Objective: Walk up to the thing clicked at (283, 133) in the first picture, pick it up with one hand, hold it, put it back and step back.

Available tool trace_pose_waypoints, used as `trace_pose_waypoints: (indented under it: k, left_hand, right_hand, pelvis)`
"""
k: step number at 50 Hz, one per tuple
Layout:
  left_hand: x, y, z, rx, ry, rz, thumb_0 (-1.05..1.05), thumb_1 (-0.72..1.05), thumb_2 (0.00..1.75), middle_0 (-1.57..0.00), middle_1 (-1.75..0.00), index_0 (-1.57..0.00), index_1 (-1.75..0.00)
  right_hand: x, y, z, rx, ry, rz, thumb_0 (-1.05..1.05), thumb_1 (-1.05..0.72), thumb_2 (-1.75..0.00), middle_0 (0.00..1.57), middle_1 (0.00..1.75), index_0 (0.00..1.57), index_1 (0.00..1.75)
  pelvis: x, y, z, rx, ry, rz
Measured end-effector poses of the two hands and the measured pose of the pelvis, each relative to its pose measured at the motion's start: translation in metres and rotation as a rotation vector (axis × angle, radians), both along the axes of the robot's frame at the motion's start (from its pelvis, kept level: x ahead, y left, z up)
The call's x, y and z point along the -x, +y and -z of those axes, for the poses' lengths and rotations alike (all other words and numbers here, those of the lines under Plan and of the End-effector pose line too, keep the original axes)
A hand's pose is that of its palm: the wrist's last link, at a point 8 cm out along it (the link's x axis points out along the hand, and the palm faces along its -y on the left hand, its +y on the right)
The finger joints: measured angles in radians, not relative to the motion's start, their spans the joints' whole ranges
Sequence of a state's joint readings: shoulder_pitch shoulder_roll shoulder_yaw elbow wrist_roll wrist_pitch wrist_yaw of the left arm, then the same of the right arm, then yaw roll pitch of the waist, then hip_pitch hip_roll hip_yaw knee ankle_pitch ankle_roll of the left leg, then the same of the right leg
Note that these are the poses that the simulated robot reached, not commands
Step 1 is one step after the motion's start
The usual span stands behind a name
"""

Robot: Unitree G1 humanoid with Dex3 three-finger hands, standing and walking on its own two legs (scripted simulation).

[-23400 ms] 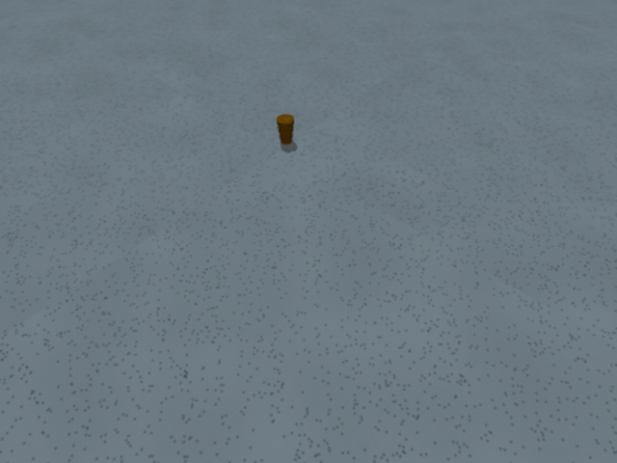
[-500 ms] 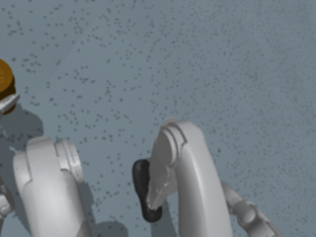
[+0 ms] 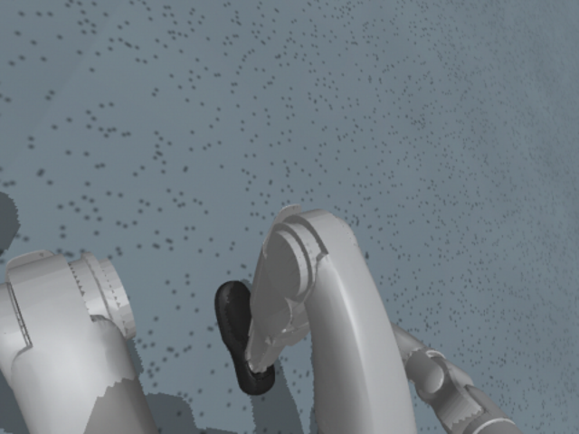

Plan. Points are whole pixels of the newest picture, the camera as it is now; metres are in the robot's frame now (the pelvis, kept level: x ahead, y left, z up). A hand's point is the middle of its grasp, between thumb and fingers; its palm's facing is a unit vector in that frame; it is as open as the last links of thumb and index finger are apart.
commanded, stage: lower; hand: left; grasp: from the side
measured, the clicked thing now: out of the picture +0.44 +0.30 -0.19
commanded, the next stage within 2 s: loosen in 0.40 s
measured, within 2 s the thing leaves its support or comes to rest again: rests again in 1.34 s
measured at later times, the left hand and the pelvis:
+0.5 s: hand out of the picture +0.44 +0.30 -0.18, palm faces +0.40 -0.92 -0.01, open 11.5 cm; pelvis +0.00 +0.01 +0.00, yaw -2 degrees
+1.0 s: hand out of the picture +0.44 +0.30 -0.17, palm faces +0.41 -0.91 +0.01, open 14.1 cm; pelvis -0.01 +0.01 +0.00, yaw -2 degrees
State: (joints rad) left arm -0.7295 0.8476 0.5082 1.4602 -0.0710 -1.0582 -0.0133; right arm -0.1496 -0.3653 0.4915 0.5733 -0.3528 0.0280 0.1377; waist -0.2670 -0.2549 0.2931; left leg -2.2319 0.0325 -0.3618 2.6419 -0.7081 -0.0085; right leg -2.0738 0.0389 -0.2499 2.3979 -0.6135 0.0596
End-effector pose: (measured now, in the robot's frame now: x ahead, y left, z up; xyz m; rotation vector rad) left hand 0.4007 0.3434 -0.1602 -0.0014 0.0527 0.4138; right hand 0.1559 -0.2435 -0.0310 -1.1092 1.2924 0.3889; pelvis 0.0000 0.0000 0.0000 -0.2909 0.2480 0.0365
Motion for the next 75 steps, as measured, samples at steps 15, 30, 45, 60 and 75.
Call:
trace_pose_waypoints:
  k: [15,30,45,60,75]
  left_hand:
    - [0.001,-0.002,0.011,0.003,0.002,0.001,0.01,-0.53,1.07,-0.73,-1.00,-0.61,-0.96]
    - [0.002,-0.005,0.018,0.007,0.000,0.003,0.01,-0.52,1.05,-0.74,-0.99,-0.62,-0.94]
    - [0.001,-0.003,0.014,0.011,-0.017,-0.004,-0.01,-0.45,0.52,-0.66,-0.63,-0.62,-0.60]
    - [0.001,-0.001,0.013,0.019,-0.035,-0.007,-0.01,-0.52,0.25,-0.29,-0.26,-0.30,-0.26]
    - [0.023,0.062,-0.069,-0.062,-0.061,0.044,-0.01,-0.60,0.10,-0.09,-0.08,-0.10,-0.07]
  right_hand:
    - [0.004,0.006,-0.009,0.031,0.002,-0.033,0.00,-0.91,-0.91,0.20,0.30,0.21,0.30]
    - [0.006,0.007,-0.014,0.053,0.010,-0.052,-0.01,-0.91,-0.90,0.20,0.30,0.21,0.30]
    - [0.005,0.009,-0.015,0.052,-0.010,-0.061,-0.01,-0.93,-0.90,0.21,0.30,0.21,0.30]
    - [0.004,0.011,-0.018,0.057,-0.018,-0.061,-0.01,-0.91,-0.90,0.21,0.30,0.21,0.30]
    - [-0.005,0.007,-0.014,-0.035,-0.098,0.101,0.00,-0.91,-0.90,0.21,0.30,0.21,0.30]
  pelvis:
    - [0.004,0.003,0.000,0.021,-0.027,0.014]
    - [0.005,0.005,0.001,0.034,-0.047,0.021]
    - [0.008,0.006,0.001,0.035,-0.059,0.026]
    - [0.008,0.007,0.000,0.039,-0.059,0.027]
    - [0.003,0.005,-0.013,0.003,0.042,-0.008]
